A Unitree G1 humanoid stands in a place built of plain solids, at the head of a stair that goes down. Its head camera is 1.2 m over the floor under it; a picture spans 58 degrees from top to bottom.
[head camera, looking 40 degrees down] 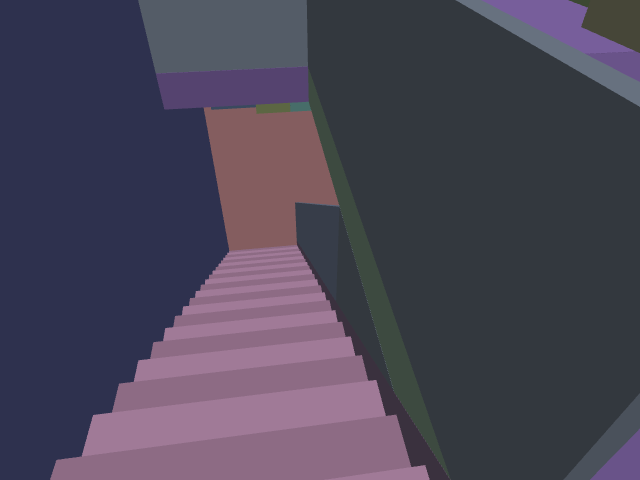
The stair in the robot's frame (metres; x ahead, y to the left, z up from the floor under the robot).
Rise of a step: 0.18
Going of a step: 0.26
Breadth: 1.22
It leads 8 degrees to the left of straight ahead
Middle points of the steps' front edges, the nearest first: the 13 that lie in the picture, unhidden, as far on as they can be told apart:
0.75 0.32 -0.35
1.00 0.35 -0.53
1.26 0.39 -0.71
1.52 0.42 -0.89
1.77 0.46 -1.06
2.03 0.49 -1.24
2.29 0.53 -1.42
2.54 0.56 -1.60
2.80 0.60 -1.78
3.06 0.63 -1.95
3.31 0.67 -2.13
3.57 0.70 -2.31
3.82 0.74 -2.49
